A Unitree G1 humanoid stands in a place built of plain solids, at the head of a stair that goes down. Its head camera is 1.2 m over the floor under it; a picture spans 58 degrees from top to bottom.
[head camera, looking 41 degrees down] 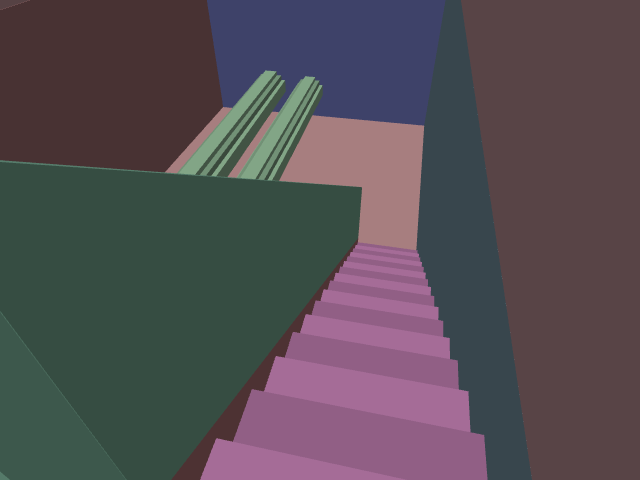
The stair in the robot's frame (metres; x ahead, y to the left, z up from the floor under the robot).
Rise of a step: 0.20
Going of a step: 0.29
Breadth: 0.90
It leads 12 degrees to the right of straight ahead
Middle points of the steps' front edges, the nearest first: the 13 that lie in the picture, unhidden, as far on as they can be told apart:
0.54 -0.11 -0.19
0.83 -0.17 -0.39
1.12 -0.23 -0.59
1.41 -0.29 -0.79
1.70 -0.35 -0.98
1.98 -0.41 -1.18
2.27 -0.47 -1.38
2.56 -0.53 -1.57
2.85 -0.59 -1.77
3.14 -0.65 -1.97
3.42 -0.71 -2.17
3.71 -0.77 -2.36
4.00 -0.83 -2.56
